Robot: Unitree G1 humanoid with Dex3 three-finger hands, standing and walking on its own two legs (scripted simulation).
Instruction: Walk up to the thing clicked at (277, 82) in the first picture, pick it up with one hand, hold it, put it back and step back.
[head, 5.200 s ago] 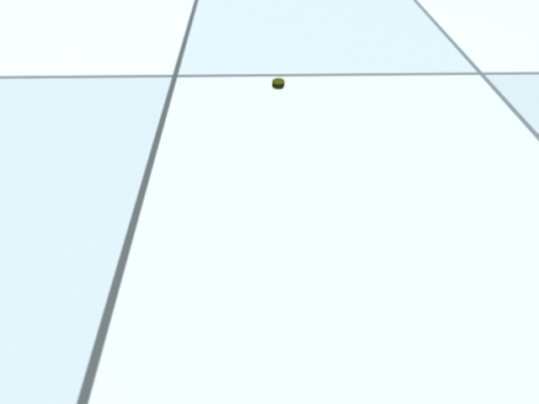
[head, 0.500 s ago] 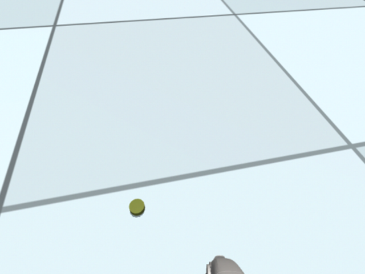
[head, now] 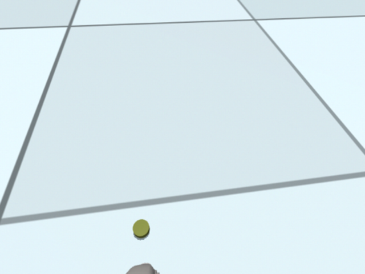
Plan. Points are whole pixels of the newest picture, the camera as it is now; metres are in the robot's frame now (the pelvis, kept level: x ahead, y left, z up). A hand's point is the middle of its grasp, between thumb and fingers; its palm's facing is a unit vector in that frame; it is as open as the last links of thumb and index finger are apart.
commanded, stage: walk up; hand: left
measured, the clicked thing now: (141, 228) +0.44 +0.21 -0.73
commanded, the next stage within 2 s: stand in 1.58 s
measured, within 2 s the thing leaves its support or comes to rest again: neither
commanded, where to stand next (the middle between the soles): +0.10 -0.01 m, yaw +0 degrees
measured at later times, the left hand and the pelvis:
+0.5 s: hand out of the picture +0.13 +0.26 -0.13, palm faces -0.01 -0.93 -0.37, open 7.4 cm; pelvis +0.06 +0.00 +0.01, yaw +0 degrees
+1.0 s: hand (77, 263) +0.16 +0.25 -0.12, palm faces +0.00 -0.94 -0.33, open 7.4 cm; pelvis +0.08 +0.00 +0.03, yaw +0 degrees
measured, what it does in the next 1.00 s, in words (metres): steps on the spot: right foot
